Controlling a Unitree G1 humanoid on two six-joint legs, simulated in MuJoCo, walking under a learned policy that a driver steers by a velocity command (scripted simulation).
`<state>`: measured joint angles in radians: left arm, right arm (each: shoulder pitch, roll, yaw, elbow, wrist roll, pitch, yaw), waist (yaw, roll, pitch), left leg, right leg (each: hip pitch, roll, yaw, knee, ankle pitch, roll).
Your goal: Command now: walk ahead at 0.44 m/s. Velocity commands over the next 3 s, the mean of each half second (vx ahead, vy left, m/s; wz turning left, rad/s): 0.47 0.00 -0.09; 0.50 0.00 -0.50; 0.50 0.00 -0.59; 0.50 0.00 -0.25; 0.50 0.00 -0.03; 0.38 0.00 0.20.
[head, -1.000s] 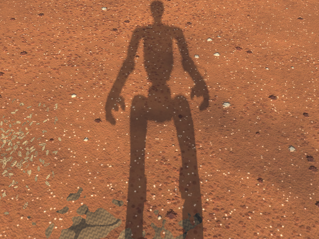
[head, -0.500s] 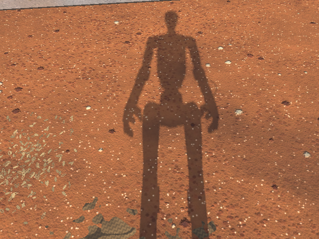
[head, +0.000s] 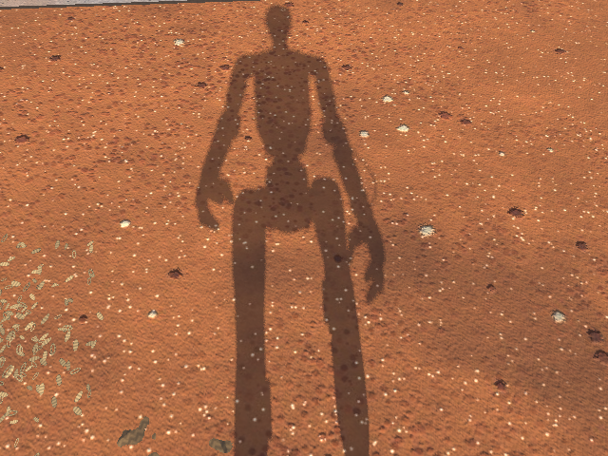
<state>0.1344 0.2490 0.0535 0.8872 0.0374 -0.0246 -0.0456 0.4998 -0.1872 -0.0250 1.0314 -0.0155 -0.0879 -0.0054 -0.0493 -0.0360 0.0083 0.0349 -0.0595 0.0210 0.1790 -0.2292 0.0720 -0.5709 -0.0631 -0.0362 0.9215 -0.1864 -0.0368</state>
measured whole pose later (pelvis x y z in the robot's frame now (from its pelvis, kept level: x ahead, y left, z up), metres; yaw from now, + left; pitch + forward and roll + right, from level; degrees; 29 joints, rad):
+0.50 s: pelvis +0.27 -0.06 +0.00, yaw -4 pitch +0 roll +0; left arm 0.41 0.20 0.05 1.02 0.00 -0.08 -0.01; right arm 0.15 -0.23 -0.05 0.91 -0.04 -0.05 0.02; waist 0.03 0.03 0.04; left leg -0.60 0.11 -0.01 0.94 -0.15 0.01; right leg -0.11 0.10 -0.04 0.28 -0.17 -0.11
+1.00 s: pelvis +0.55 -0.04 +0.00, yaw -21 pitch +1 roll +1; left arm 0.22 0.29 0.09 0.84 0.03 -0.01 -0.04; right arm 0.28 -0.23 -0.05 0.89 -0.02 -0.10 0.00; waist 0.00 -0.05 0.03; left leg -0.16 -0.01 0.15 0.33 -0.19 0.05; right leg -0.59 -0.04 0.02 1.12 -0.25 -0.06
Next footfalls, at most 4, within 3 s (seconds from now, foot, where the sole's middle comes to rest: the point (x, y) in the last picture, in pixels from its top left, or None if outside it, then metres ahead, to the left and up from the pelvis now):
0.22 right None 0.29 -0.12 -0.78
0.76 left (276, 407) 0.62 0.03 -0.78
1.30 right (396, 342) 0.78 -0.27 -0.78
1.84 left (408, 234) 1.13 -0.36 -0.78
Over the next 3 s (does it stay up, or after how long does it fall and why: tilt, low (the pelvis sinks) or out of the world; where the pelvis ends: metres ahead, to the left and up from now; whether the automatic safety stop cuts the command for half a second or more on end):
stays up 1.36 -0.72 -0.02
